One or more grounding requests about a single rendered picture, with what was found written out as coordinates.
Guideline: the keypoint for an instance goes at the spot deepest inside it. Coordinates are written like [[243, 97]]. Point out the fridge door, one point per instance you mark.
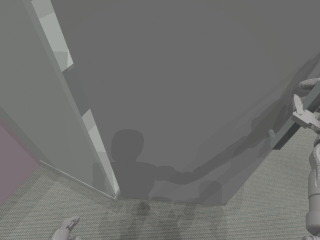
[[184, 92]]

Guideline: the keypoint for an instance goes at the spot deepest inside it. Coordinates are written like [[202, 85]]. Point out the left robot hand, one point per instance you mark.
[[66, 227]]

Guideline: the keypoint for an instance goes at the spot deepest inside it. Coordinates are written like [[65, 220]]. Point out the right robot forearm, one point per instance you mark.
[[313, 216]]

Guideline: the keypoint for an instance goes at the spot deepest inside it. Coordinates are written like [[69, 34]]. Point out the handle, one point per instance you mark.
[[310, 103]]

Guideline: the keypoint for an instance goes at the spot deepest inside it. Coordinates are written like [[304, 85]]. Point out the right robot hand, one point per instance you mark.
[[305, 118]]

